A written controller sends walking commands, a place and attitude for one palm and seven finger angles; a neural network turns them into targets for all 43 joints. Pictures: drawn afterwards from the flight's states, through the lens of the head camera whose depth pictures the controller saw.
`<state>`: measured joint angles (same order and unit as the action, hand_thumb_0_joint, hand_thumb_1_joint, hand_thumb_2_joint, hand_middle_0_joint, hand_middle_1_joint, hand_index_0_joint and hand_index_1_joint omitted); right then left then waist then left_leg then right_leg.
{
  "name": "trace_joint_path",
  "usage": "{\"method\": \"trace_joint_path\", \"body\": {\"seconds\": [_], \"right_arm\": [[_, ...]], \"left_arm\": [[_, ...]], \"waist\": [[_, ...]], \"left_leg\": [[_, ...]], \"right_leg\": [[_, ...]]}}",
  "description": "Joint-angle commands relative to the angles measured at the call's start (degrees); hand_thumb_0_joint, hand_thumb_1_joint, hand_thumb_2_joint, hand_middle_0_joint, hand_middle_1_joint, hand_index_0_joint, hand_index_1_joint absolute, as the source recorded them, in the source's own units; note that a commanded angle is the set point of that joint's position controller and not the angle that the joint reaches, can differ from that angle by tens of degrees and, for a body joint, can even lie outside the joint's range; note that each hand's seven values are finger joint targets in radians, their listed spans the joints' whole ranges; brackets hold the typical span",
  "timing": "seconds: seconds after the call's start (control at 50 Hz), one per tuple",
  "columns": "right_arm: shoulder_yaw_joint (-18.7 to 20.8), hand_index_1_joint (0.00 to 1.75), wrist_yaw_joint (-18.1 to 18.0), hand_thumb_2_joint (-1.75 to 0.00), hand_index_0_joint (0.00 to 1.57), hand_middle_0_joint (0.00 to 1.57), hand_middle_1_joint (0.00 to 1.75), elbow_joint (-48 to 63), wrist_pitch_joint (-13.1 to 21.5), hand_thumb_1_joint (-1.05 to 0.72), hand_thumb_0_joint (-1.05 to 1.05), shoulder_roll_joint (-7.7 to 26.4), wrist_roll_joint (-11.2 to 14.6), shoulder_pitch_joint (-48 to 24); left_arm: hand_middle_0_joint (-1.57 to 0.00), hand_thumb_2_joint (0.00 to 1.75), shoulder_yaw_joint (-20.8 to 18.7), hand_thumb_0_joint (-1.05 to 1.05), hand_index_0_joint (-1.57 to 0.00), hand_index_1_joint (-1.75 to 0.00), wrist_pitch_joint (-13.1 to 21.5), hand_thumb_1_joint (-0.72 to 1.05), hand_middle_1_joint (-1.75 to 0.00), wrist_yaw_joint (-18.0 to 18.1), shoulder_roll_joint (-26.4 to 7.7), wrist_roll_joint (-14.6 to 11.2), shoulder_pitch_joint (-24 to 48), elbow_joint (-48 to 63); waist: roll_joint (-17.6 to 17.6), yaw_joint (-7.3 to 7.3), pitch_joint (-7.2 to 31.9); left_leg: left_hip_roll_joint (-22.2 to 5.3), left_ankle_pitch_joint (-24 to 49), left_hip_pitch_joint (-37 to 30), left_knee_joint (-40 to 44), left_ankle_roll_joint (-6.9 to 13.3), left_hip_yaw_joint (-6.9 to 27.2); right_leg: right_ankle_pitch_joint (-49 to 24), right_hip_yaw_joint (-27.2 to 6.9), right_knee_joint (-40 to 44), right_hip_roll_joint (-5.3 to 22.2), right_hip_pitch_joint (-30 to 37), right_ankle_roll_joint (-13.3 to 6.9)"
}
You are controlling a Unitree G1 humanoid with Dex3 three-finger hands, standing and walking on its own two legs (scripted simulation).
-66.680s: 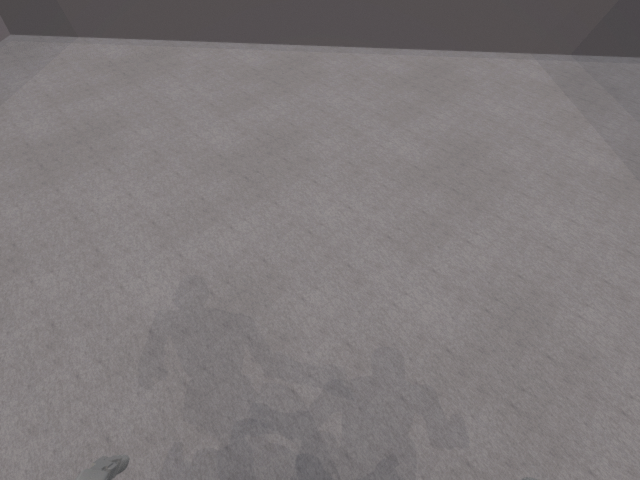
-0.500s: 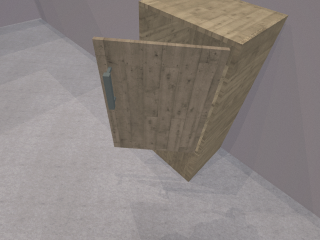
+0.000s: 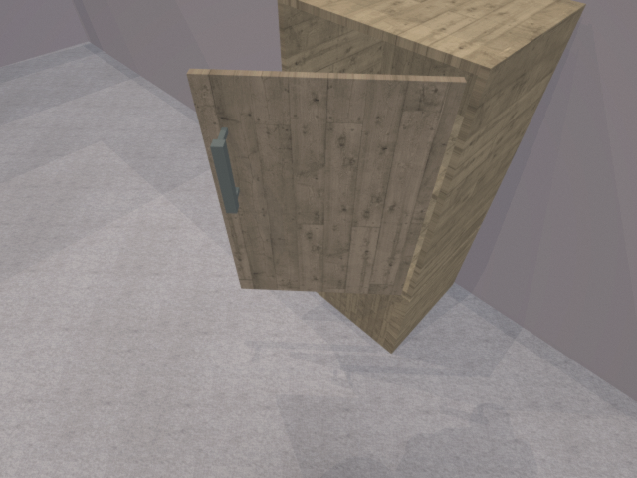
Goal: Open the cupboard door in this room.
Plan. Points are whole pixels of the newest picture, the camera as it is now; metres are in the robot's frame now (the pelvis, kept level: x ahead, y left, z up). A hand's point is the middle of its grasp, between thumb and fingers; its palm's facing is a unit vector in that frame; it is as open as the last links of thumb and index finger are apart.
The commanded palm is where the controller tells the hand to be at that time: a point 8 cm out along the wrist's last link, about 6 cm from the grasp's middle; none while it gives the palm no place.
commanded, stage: look again from close up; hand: left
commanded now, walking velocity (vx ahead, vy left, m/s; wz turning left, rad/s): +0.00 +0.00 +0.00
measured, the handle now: (228, 172) +0.60 +0.20 +0.03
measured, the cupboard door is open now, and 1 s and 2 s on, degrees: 42 42 42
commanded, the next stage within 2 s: raise the hand with hooked fingers in 0.36 s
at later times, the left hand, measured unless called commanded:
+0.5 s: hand out of the picture +0.07 +0.17 -0.16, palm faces +0.07 -0.98 -0.20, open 7.4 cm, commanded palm +0.12 +0.22 -0.06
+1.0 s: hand (179, 442) +0.17 +0.18 -0.04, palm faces +0.13 -0.99 -0.05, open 9.3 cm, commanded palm +0.17 +0.24 -0.03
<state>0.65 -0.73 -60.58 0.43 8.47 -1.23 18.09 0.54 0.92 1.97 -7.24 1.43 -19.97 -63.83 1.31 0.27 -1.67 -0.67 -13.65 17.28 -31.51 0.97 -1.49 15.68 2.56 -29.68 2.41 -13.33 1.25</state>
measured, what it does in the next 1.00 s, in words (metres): lowers itself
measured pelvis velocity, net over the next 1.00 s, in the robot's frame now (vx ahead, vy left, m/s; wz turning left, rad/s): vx -0.01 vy -0.04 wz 0.02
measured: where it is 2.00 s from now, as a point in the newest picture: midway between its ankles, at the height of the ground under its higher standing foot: outside the picture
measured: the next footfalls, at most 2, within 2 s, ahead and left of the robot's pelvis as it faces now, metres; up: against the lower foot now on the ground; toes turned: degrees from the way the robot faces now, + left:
none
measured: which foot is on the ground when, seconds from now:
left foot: down 0.00-1.00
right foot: down 0.00-1.00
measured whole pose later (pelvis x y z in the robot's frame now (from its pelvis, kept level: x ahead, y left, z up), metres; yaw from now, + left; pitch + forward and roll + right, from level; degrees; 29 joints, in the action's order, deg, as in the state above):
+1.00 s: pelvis -0.01 -0.04 -0.09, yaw +1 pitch +12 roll -2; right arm 2.8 -3.7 -31.7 16.0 14.5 0.6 8.6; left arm -14.5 30.5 -20.5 -12.3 -17.5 -24.6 -3.6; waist -0.9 -3.7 6.6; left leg -3.2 -29.0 51.8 -68.2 -2.7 3.9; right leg 33.2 6.4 -67.4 0.6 -46.7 -2.2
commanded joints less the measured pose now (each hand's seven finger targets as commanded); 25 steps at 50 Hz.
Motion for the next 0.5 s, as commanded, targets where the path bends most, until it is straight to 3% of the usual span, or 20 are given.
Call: {"method": "trace_joint_path", "body": {"seconds": [0.0, 0.1, 0.14, 0.2, 0.32, 0.42, 0.44, 0.46, 0.48], "right_arm": [[0.5, 0.3, -0.2, -0.9, 0.2, 0.2, 0.3, 4.1, 1.4, -0.9, 0.0, 5.2, 0.3, 1.4], [0.4, 0.3, -0.2, -0.9, 0.2, 0.2, 0.3, 3.4, 1.5, -0.9, 0.0, 5.9, 0.4, 1.8], [0.3, 0.3, -0.2, -0.9, 0.2, 0.2, 0.3, 2.9, 1.7, -0.9, 0.0, 6.3, 0.4, 1.3], [0.2, 0.3, -0.3, -0.9, 0.2, 0.2, 0.3, 2.4, 2.0, -0.9, 0.0, 6.6, 0.4, 1.3], [0.1, 0.3, -0.4, -0.9, 0.2, 0.2, 0.3, 1.7, 1.9, -0.9, 0.0, 6.9, 0.4, -0.2], [0.1, 0.3, -0.5, -0.9, 0.2, 0.2, 0.3, 1.1, 1.7, -0.9, 0.0, 7.0, 0.5, -1.4], [0.5, 0.3, -0.3, -0.9, 0.2, 0.2, 0.3, 4.5, 1.7, -0.9, 0.0, 8.4, 1.0, -5.1], [2.5, 0.3, -2.3, -0.9, 0.2, 0.2, 0.3, 22.3, 10.1, -0.9, 0.0, 16.8, 3.2, -4.4], [0.8, 0.3, -4.5, -0.9, 0.2, 0.2, 0.3, 20.4, 15.3, -0.9, 0.0, 11.5, 2.6, -8.6]], "left_arm": [[-0.2, 0.9, -1.1, 0.0, -0.2, -0.3, 0.9, 0.9, -0.3, 0.4, -6.0, 0.0, -2.4, 3.3], [-0.2, 0.9, -1.1, 0.0, -0.2, -0.3, 0.9, 0.9, -0.3, 0.3, -6.7, -0.2, -1.3, 3.8], [-0.2, 0.9, -1.3, 0.0, -0.2, -0.3, 1.0, 0.9, -0.3, 0.3, -7.4, -0.3, -1.1, 3.9], [-0.2, 0.9, -1.5, 0.0, -0.2, -0.3, 1.0, 0.9, -0.3, 0.4, -8.1, -0.4, -0.4, 4.4], [-0.2, 0.9, -1.7, 0.0, -0.2, -0.3, 1.0, 0.9, -0.3, 0.3, -9.2, -0.5, 0.7, 4.8], [-0.2, 0.9, -1.7, 0.0, -0.2, -0.3, 0.9, 0.9, -0.3, 0.2, -9.7, -0.5, 1.6, 4.8], [-0.2, 0.9, -1.5, 0.0, -0.2, -0.3, 1.3, 0.9, -0.3, 2.4, -9.5, -0.1, -2.5, 3.1], [-0.2, 0.89, -14.7, 0.0, -0.2, -0.32, 14.3, 0.88, -0.32, 2.3, -26.0, -10.1, 42.6, 91.3], [-0.2, 0.88, -12.1, 0.0, -0.2, -0.33, 11.3, 0.85, -0.33, 3.2, -20.2, -5.9, 10.1, 73.4]], "waist": [[0.6, -0.07, -2.4], [-2.5, -0.16, -4.5], [-3.5, -0.38, -3.4], [-2.6, -0.42, -1.6], [-2.0, -0.55, 0.4], [-1.4, -0.49, -0.4], [-7.8, -2.13, -2.0], [5.4, 4.56, 26.3], [14.9, -2.13, 24.0]], "left_leg": [[-4.8, -5.6, 2.8, 10.3, 1.5, 7.5], [-4.3, -2.5, 1.5, 11.2, 1.4, 6.3], [-4.1, 0.9, 0.1, 10.5, 1.3, 5.6], [-4.3, 5.9, -2.3, 9.7, 1.4, 4.9], [-4.2, 9.3, -4.1, 8.4, 1.0, 3.6], [-4.3, 9.7, -4.6, 8.2, 0.6, 3.2], [-5.6, 12.3, -1.9, -2.6, -0.9, 2.0], [0.3, 18.7, -16.2, 5.1, 0.7, 1.2], [-1.8, 25.3, -22.1, 6.0, 0.8, 0.3]], "right_leg": [[4.1, -2.8, 4.3, 2.1, -1.7, -3.3], [1.9, -3.7, 5.3, 2.7, -2.1, -3.0], [0.0, -4.1, 5.4, 3.1, -1.4, -2.9], [-3.6, -3.8, 5.2, 3.3, 0.1, -2.7], [-8.3, -4.2, 5.5, 4.0, 1.9, -2.6], [-10.0, -4.6, 6.2, 4.1, 1.9, -2.7], [-28.6, -8.3, 6.8, 6.8, 1.1, -2.0], [-25.2, -0.7, 0.8, 0.9, 3.7, -3.3], [-12.6, 0.6, -2.3, -1.6, 1.2, -4.0]]}}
